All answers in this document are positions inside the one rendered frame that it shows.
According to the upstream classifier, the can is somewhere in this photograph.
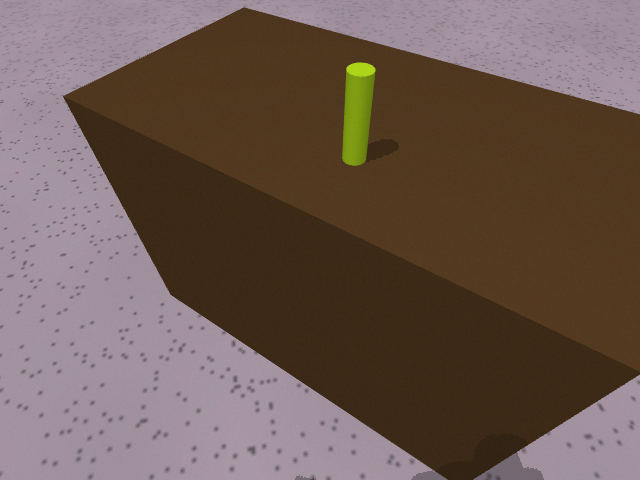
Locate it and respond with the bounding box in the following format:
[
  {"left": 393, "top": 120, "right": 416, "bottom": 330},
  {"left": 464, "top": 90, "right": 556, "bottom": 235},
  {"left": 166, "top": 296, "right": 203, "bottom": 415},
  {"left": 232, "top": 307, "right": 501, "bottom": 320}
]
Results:
[{"left": 342, "top": 63, "right": 376, "bottom": 166}]

